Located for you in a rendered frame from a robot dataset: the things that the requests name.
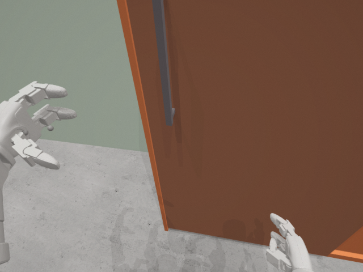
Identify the handle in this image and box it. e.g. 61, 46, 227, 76
152, 0, 175, 126

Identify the wardrobe door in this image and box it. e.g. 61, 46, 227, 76
336, 226, 363, 254
126, 0, 363, 256

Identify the left robot forearm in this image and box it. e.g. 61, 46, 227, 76
0, 144, 16, 264

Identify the robot left hand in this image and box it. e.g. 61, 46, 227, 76
0, 81, 77, 169

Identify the robot right hand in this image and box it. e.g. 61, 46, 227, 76
266, 213, 313, 272

